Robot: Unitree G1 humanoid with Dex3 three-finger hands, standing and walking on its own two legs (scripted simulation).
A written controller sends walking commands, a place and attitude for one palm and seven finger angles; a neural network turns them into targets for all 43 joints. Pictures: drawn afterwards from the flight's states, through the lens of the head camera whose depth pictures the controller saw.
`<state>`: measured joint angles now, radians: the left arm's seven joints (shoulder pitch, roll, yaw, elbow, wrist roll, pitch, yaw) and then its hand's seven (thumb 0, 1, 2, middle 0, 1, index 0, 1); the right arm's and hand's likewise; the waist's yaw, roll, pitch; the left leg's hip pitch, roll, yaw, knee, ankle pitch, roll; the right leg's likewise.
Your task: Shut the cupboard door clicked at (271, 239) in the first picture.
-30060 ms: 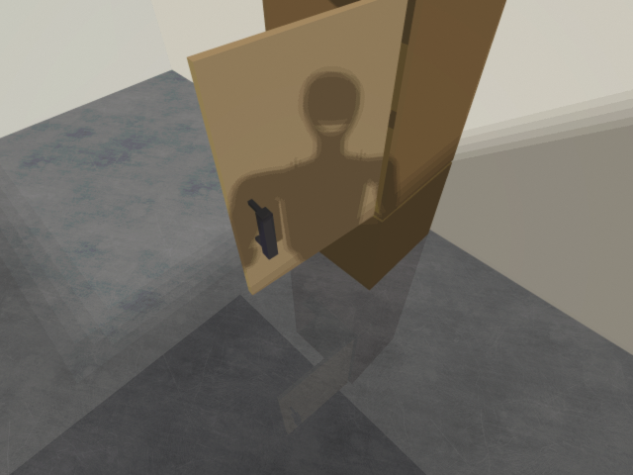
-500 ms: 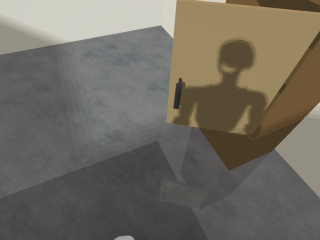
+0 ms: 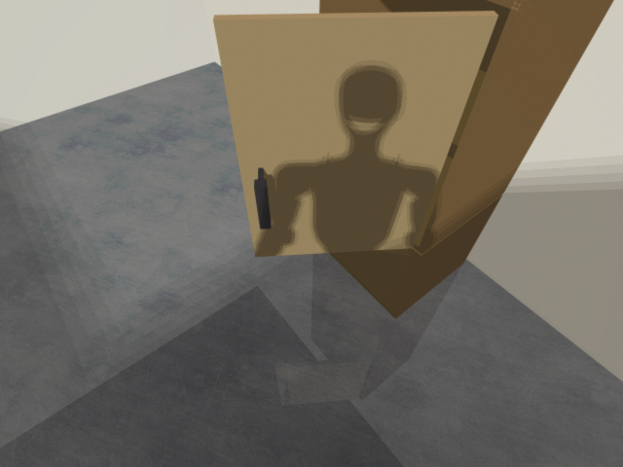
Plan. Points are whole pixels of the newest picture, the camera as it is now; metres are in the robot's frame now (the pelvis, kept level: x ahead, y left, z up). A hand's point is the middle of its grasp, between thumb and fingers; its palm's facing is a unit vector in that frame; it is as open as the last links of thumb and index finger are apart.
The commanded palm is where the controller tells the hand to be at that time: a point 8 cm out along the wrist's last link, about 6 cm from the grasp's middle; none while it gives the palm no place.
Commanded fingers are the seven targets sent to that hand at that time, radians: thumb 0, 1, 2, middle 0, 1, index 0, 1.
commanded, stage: take the last steps up to it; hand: left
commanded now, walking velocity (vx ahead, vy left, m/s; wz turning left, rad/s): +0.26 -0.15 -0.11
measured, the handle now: (263, 198) +0.64 +0.11 -0.10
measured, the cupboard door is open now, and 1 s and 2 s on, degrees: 56 56 56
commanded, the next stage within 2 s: come to a stop and stand still in 0.34 s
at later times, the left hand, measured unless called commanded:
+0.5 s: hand out of the picture +0.15 +0.12 -0.20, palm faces +0.01 -0.99 -0.15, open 7.3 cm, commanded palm none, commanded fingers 0.00 0.90 0.90 -0.20 -0.30 -0.20 -0.30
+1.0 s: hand (273, 406) +0.24 +0.06 -0.16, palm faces +0.05 -0.96 -0.27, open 7.3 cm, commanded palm none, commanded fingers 0.00 0.90 0.90 -0.20 -0.30 -0.20 -0.30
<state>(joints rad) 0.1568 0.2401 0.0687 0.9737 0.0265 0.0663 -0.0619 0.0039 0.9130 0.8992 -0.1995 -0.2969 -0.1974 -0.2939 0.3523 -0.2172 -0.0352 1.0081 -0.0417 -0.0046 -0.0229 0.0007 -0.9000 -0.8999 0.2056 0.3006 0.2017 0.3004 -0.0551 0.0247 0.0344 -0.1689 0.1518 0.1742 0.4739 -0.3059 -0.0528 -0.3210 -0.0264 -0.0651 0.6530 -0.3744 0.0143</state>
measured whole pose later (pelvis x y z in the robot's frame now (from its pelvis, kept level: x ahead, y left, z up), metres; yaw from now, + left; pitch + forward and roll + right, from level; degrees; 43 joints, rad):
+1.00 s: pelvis +0.17 -0.13 +0.00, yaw +0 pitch +1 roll +3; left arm 0.17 0.16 0.04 0.97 0.03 0.01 0.04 0.00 0.91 0.90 -0.21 -0.30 -0.21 -0.30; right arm 0.14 -0.25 -0.06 0.97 -0.01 0.07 -0.01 0.00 -0.91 -0.90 0.20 0.30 0.19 0.30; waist 0.03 0.00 0.09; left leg -0.41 -0.03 0.00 1.03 -0.49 -0.07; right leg -0.32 -0.07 -0.01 0.48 -0.18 0.00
